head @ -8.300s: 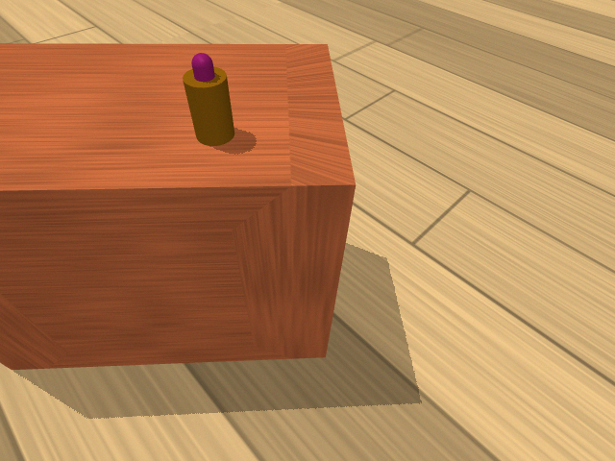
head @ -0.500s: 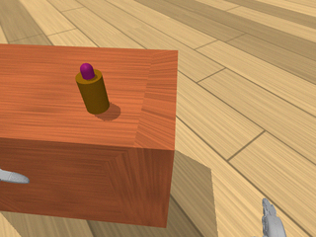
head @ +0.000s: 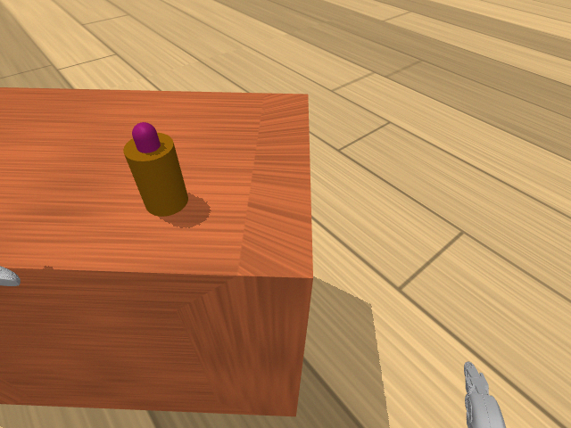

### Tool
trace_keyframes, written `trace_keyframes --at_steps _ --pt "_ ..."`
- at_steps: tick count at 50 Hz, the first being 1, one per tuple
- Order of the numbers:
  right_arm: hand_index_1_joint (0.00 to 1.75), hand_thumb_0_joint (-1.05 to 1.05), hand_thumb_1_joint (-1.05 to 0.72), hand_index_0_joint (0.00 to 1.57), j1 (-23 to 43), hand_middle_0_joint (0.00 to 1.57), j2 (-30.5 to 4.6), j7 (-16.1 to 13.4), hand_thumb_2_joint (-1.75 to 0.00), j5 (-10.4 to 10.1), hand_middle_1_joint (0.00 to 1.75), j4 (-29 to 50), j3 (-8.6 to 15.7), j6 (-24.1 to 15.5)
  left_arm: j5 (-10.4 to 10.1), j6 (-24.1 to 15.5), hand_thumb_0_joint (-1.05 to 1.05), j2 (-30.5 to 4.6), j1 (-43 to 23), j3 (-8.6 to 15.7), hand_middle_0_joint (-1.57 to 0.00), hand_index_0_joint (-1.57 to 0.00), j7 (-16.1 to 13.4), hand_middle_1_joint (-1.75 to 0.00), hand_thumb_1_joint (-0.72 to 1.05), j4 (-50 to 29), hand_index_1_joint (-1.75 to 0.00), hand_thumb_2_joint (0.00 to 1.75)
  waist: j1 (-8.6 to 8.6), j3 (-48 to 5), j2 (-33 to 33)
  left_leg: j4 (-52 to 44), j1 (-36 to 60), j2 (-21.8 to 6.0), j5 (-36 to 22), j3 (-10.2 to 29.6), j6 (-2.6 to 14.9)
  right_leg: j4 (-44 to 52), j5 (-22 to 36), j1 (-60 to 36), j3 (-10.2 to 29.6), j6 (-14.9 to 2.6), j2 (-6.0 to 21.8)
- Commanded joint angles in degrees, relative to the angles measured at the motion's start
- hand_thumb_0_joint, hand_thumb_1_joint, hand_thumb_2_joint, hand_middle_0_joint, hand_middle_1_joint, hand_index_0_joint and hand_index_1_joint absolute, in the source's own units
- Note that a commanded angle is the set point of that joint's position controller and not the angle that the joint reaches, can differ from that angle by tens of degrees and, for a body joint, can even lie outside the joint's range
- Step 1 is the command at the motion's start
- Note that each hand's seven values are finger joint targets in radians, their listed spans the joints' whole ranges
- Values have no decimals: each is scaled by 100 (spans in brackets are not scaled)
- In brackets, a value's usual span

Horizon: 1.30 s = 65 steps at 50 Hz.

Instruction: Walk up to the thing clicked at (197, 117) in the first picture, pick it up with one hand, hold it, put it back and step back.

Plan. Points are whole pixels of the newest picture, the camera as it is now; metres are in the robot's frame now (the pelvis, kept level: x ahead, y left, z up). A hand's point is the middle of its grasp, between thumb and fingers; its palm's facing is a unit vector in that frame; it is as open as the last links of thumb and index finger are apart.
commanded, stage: go down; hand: left
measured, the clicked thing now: (155, 166) +0.48 +0.23 +0.11
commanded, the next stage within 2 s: none
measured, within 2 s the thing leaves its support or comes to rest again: neither
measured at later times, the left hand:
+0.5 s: hand out of the picture +0.30 +0.39 +0.21, palm faces +0.30 -0.94 -0.14, open 17.5 cm
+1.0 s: hand out of the picture +0.33 +0.40 +0.20, palm faces +0.27 -0.96 -0.09, open 17.7 cm
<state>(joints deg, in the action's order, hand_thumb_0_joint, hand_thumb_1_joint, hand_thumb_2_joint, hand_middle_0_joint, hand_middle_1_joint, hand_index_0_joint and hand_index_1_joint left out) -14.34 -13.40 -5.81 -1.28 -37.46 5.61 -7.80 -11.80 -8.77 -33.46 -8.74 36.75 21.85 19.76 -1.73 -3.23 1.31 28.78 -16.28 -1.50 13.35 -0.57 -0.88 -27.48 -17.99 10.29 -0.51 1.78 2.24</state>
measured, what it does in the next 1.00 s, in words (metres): stands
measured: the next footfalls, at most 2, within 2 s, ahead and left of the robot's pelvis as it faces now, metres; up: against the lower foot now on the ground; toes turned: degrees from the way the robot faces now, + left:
none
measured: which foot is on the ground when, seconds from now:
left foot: down 0.00-1.00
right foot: down 0.00-1.00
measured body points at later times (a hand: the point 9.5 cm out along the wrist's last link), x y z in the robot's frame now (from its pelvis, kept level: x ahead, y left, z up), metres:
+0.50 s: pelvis -0.01 +0.00 +0.00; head +0.00 -0.01 +0.45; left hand +0.28 +0.44 +0.22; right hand +0.15 -0.26 -0.09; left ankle +0.02 +0.13 -0.74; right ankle -0.04 -0.14 -0.74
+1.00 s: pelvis +0.00 +0.01 +0.00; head +0.02 +0.01 +0.45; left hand +0.31 +0.45 +0.21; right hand +0.16 -0.25 -0.09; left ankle +0.02 +0.13 -0.74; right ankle -0.04 -0.14 -0.74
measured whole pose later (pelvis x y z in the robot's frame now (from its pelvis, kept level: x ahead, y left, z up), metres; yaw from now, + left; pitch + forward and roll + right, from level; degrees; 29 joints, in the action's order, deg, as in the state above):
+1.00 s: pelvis +0.00 +0.01 +0.00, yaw +0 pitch +6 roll -1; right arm -11.3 -13.3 -11.1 -0.3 -43.9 0.2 -13.3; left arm -11.2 -0.2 -47.2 -28.3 38.6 33.2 47.9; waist 0.1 -5.6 0.6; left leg 29.6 -22.4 -1.4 13.2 0.1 -0.3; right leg -26.3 -17.0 15.2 -1.1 2.3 2.2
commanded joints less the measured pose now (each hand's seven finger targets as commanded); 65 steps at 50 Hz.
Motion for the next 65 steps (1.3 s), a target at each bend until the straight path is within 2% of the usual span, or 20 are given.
trace_keyframes --at_steps 1,2,4,12,17,21,23,25,26,29,31,33,35,38,41,43,47,53,54,65 --pt "5 0 53 5 569 5 -879 -75 -5 25 5 738 323 -347 -99 -233 0 -2222 -1551 599 -4 -4 -63 -2 -49 -1133 -3 7 -13 -819 541 -307 836 129 -1319 -96 93 336 1370 275 -262 -222 -245" --pt "5 0 52 5 593 5 -779 -64 -5 23 5 591 263 -357 -97 -232 0 -2110 -1827 458 -4 -4 -31 -2 -49 -1241 -3 7 -10 -758 647 -347 828 102 -1190 -60 72 324 1229 393 -278 -243 -270" --pt "5 0 53 5 787 5 -925 -128 -5 26 5 803 287 -413 -117 -159 0 -2494 -1830 739 -5 -4 8 -2 -52 -920 -3 7 23 -861 539 -279 850 134 -1246 -85 108 364 1322 322 -253 -198 -237" --pt "5 0 52 5 663 5 -810 -275 -6 59 5 224 91 -546 -137 44 0 -2779 -2767 494 -4 -4 478 -3 -56 17 -4 7 178 -1030 554 -275 929 187 -1091 -51 156 404 1269 636 -226 -170 -216" --pt "5 0 53 5 935 5 -1030 -369 -6 90 5 464 78 -692 -147 121 0 -3185 -3017 634 -4 -4 723 -2 -55 762 -3 6 157 -1131 444 -271 884 202 -960 -36 175 446 1142 712 -242 -158 -213" --pt "5 0 54 5 620 5 -746 -378 -5 93 5 85 -186 -669 -143 144 0 -3349 -3296 595 -4 -3 844 -2 -54 1037 -3 7 86 -1135 494 -272 782 216 -946 -31 180 471 1100 778 -249 -173 -219" --pt "5 0 53 5 913 5 -1022 -438 -5 103 5 500 -42 -742 -137 181 0 -3489 -3212 677 -4 -4 881 -2 -56 1301 -2 5 106 -1325 385 -229 845 206 -1188 -15 193 440 1332 649 -250 -153 -219" --pt "5 0 53 5 884 5 -800 -434 -6 104 5 367 -230 -720 -109 169 0 -3482 -3544 560 -4 -4 907 -1 -57 1236 -2 6 107 -1342 499 -207 862 208 -1210 -31 194 434 1332 746 -235 -158 -218" --pt "5 0 53 5 934 5 -1041 -476 -6 109 5 539 -32 -755 -99 187 0 -3578 -3415 657 -4 -4 913 -1 -57 1363 -2 5 146 -1396 446 -205 906 201 -1210 -19 191 437 1330 753 -238 -153 -227" --pt "5 0 53 5 811 5 -719 -474 -6 100 5 309 -323 -737 -94 225 0 -3606 -3575 615 -5 -4 957 -1 -58 1336 -2 5 97 -1410 674 -204 945 186 -1324 -6 192 437 1379 798 -259 -165 -230" --pt "5 0 53 5 867 5 -1003 -533 -6 121 5 428 -101 -782 -86 242 0 -3754 -3537 710 -5 -4 947 -1 -59 1457 -2 5 142 -1497 537 -145 940 198 -1465 -22 210 424 1569 670 -250 -134 -222" --pt "5 0 53 5 718 5 -690 -503 -6 113 5 251 -358 -759 -55 295 0 -3635 -3567 589 -4 -4 984 -1 -57 1395 -2 6 101 -1523 774 -141 1060 174 -1578 -1 205 405 1571 802 -270 -160 -235" --pt "5 0 52 5 867 5 -1004 -551 -6 126 5 395 -104 -803 -77 322 0 -3682 -3581 643 -5 -4 997 -1 -60 1453 -3 5 150 -1583 779 -166 1119 123 -1620 40 160 387 1537 840 -306 -184 -268" --pt "5 0 53 5 670 5 -699 -524 -6 113 5 219 -321 -794 -58 348 0 -3773 -3776 621 -5 -4 1011 -1 -59 1279 -2 4 142 -1521 835 -163 1044 145 -1506 29 173 448 1468 859 -295 -174 -269" --pt "5 0 52 5 528 5 -769 -543 -6 113 5 -138 -198 -780 -91 410 0 -3600 -3817 465 -5 -4 1027 -1 -60 1325 -2 4 184 -1363 884 -147 1017 157 -1525 3 178 431 1507 969 -286 -181 -261" --pt "5 0 52 5 920 5 -993 -581 -6 117 5 274 -123 -863 -89 472 0 -3887 -3707 704 -5 -4 1023 -1 -60 1514 -2 4 165 -1537 722 -122 980 165 -1523 7 195 452 1524 823 -283 -163 -249" --pt "5 0 51 5 731 5 -711 -591 -6 105 5 -54 -321 -856 -115 517 0 -3601 -3932 427 -5 -4 1102 -1 -61 1512 -2 3 211 -1420 778 -160 998 158 -1283 33 176 456 1316 991 -293 -176 -269" --pt "5 0 52 5 750 5 -1008 -639 -6 113 5 73 -158 -876 -110 647 0 -3948 -3843 636 -5 -4 1177 -1 -60 1832 -2 4 227 -1715 746 -65 1122 135 -1729 72 184 425 1613 928 -319 -166 -274" --pt "5 0 52 5 665 5 -770 -615 -6 110 5 -63 -378 -857 -113 669 0 -3885 -3995 565 -5 -4 1182 -1 -60 1786 -2 4 159 -1653 750 -49 1069 142 -1793 74 192 398 1657 957 -323 -172 -274" --pt "5 0 52 5 809 5 -822 -639 -6 100 5 170 -398 -846 -53 811 0 -4181 -4288 609 -5 -4 1268 -2 -59 2004 -3 5 210 -1792 866 38 1142 145 -2034 64 202 370 1813 991 -299 -156 -263"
